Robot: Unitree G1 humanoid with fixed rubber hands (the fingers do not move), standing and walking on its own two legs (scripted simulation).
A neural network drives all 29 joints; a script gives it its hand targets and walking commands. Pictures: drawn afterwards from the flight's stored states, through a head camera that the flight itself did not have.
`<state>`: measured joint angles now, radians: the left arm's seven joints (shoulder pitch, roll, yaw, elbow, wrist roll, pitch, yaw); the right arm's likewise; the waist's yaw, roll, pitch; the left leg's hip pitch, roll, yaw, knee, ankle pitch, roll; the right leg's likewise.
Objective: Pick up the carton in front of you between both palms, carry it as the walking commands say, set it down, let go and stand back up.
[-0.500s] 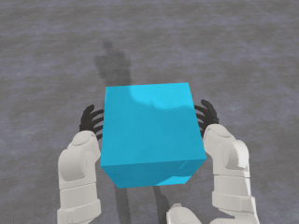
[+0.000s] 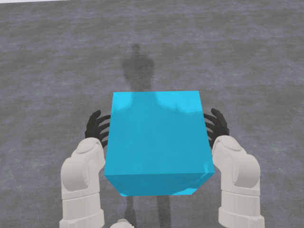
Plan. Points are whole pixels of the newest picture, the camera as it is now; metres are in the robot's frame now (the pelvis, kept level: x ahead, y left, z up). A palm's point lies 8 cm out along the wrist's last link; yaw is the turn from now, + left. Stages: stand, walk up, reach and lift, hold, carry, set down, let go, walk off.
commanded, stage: carry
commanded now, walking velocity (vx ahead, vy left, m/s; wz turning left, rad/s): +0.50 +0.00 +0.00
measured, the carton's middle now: (156, 148) +0.32 +0.00 +0.03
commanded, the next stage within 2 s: none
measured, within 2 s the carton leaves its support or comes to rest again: neither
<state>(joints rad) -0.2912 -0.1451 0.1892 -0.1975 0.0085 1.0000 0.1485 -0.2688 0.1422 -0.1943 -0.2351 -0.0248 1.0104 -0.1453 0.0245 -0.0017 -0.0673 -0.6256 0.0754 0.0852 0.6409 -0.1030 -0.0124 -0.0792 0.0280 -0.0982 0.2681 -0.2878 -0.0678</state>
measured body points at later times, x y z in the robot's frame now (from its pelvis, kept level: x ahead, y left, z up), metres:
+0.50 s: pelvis +0.33 +0.01 +0.00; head +0.29 +0.01 +0.44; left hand +0.57 +0.15 +0.09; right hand +0.56 -0.15 +0.09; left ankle +0.20 +0.11 -0.75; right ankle +0.47 -0.13 -0.72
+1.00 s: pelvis +0.64 -0.02 +0.00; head +0.61 -0.02 +0.45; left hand +0.87 +0.13 +0.09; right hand +0.87 -0.17 +0.09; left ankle +0.78 +0.11 -0.72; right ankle +0.51 -0.12 -0.75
